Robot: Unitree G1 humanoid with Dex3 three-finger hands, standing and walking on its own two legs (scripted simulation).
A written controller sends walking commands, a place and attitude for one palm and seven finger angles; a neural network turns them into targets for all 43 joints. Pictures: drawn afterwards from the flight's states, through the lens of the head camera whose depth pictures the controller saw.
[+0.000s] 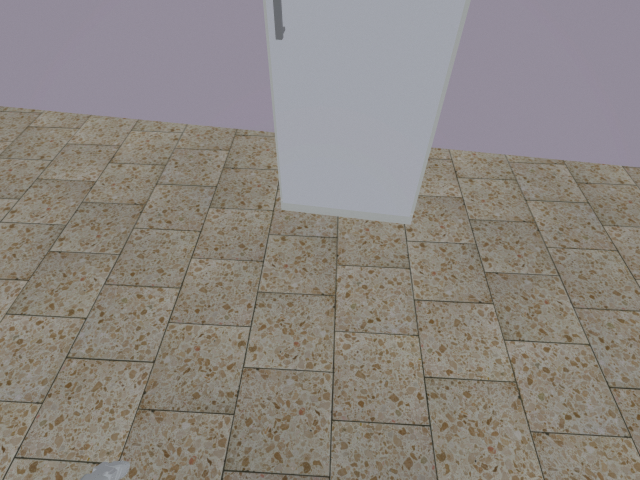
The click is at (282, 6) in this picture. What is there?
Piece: fridge door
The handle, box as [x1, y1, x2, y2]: [273, 0, 284, 39]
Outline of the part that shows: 273,0 276,39 281,39 282,33 284,31 284,27 282,26 281,20 281,4 280,0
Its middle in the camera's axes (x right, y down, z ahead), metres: -0.12 -0.74 +0.98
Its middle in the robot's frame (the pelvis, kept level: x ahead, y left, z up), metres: +1.25 +0.18 +0.24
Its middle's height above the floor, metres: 1.01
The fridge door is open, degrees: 0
